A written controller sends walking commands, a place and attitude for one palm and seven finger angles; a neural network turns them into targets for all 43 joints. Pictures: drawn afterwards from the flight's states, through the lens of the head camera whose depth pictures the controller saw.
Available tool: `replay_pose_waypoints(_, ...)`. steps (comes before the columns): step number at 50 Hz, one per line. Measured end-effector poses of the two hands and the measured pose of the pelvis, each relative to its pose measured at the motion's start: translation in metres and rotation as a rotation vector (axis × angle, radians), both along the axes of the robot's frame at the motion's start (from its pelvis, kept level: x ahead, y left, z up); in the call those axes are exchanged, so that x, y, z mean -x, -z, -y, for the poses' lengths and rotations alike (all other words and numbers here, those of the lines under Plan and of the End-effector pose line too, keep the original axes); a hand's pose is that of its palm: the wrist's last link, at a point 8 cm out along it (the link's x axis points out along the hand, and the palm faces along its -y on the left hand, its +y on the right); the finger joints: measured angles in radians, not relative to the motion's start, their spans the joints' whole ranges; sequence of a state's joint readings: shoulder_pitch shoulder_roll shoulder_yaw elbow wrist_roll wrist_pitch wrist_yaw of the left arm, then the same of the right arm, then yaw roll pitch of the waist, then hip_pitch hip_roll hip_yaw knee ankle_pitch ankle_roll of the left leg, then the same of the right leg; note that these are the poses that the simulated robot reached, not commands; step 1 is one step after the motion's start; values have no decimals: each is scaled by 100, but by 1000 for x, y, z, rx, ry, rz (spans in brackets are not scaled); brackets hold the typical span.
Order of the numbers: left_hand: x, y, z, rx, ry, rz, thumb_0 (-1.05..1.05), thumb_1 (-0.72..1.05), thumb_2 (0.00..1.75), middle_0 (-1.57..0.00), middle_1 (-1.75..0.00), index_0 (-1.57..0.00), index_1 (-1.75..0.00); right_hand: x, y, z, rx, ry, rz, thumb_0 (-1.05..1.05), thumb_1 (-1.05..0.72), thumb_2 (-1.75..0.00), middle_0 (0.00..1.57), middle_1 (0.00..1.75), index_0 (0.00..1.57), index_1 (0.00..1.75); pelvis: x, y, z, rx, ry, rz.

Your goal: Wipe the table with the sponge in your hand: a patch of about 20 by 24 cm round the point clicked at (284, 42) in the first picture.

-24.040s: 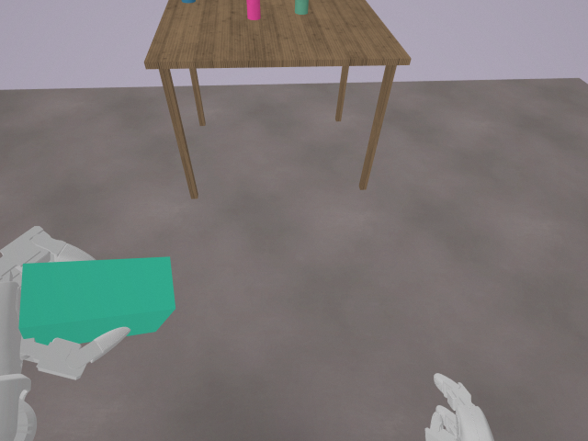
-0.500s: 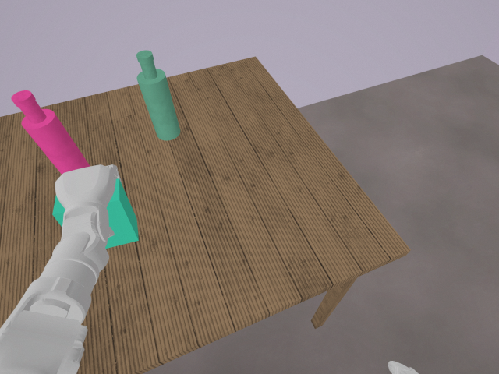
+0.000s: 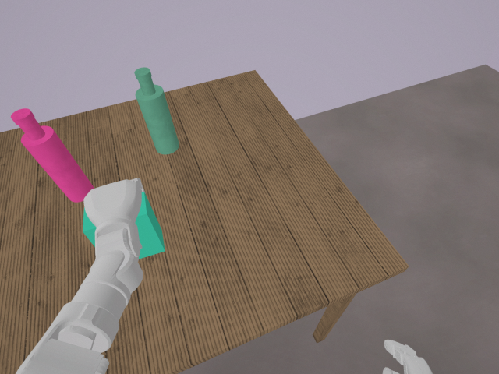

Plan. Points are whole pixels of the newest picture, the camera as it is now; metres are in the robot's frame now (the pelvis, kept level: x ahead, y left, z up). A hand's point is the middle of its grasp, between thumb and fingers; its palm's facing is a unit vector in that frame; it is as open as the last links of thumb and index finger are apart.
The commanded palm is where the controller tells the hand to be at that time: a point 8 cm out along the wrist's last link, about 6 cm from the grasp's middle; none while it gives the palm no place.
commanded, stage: wipe back along the middle lane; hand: left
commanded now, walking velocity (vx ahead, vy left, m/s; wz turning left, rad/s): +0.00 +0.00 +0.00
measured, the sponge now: (130, 236) +0.35 +0.27 -0.03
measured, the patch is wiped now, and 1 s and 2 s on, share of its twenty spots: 0.30 0.55 0.65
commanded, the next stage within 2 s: slide across to the third lane in 1.46 s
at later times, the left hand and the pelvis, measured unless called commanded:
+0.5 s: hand (129, 246) +0.31 +0.24 +0.02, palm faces -0.04 -0.05 -1.00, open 9.7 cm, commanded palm +0.27 +0.23 +0.05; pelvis -0.03 -0.01 +0.00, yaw -1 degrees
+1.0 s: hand (134, 266) +0.27 +0.22 +0.02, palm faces -0.01 -0.07 -1.00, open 9.7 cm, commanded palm +0.22 +0.21 +0.05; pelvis -0.02 -0.01 +0.00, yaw -1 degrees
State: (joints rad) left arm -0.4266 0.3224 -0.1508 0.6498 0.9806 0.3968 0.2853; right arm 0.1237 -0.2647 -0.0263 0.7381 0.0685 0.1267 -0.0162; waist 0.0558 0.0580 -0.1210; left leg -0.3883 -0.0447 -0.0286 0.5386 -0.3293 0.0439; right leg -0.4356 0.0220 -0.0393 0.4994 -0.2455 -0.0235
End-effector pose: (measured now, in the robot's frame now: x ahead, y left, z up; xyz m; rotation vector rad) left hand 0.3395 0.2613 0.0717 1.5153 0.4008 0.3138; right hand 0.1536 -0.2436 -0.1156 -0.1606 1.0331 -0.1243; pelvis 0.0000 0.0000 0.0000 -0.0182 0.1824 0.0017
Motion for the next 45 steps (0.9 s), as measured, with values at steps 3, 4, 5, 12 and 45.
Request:
replay_pose_waypoints(3,8,0,5,2,-2,9,-1,-49,106,-76,-134,-79,-133,-2,-2,4,6,-6,12,1,-90,-90,20,30,20,30,2,0,3,-3,5,8)
replay_pose_waypoints(4,10,0,6,3,-3,12,-1,-49,106,-76,-134,-79,-133,-3,-3,4,7,-8,17,1,-90,-90,20,30,20,30,3,0,3,-4,6,10)
replay_pose_waypoints(5,13,0,7,4,-4,13,0,-49,106,-76,-134,-79,-133,-5,-4,5,8,-10,24,1,-90,-90,20,30,20,30,5,0,4,-5,7,13)
replay_pose_waypoints(12,29,0,12,10,-6,10,0,-48,106,-75,-134,-78,-134,-10,-10,4,7,-23,81,1,-91,-90,20,30,20,30,15,0,9,-12,17,22)
replay_pose_waypoints(45,76,2,38,21,2,35,0,-47,105,-74,-135,-77,-135,-13,-13,-1,-44,-32,142,1,-90,-90,20,30,20,30,22,1,15,-19,24,64)
